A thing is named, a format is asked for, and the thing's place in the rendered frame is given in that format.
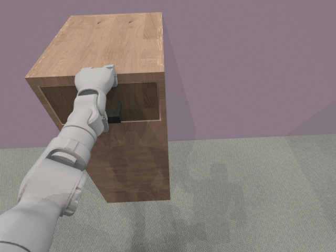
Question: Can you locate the left robot upper arm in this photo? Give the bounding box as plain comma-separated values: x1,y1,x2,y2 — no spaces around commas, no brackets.
0,158,87,252

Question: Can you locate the left robot hand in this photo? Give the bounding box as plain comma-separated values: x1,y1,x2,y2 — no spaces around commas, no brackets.
75,65,118,132

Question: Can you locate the handle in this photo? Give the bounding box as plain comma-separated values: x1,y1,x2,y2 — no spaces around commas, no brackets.
106,103,122,123

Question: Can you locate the cabinet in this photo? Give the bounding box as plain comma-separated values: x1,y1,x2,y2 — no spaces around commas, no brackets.
25,12,171,203

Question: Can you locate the robot left forearm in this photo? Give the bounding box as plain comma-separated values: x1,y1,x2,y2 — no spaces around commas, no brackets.
18,87,106,203

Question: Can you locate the drawer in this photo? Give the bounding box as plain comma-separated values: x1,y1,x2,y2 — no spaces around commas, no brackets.
40,80,160,124

